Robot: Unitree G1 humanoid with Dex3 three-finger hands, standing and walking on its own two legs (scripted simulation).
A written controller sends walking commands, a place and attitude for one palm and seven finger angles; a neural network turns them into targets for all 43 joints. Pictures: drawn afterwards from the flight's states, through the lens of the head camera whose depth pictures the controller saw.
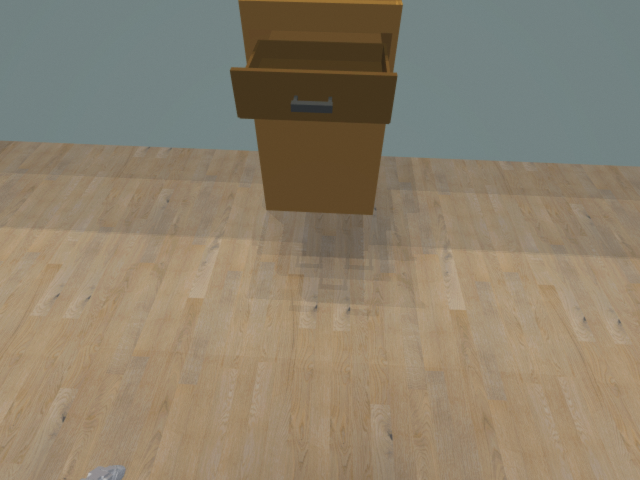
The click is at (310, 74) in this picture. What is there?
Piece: drawer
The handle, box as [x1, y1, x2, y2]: [291, 95, 332, 112]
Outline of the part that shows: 291,100 291,111 331,112 332,109 331,97 328,98 327,102 298,101 297,96 294,95 294,98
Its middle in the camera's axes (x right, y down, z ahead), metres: -0.03 -0.37 +1.07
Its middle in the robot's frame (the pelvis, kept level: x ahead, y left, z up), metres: +1.04 +0.08 -0.05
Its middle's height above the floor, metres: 0.72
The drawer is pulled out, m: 0.29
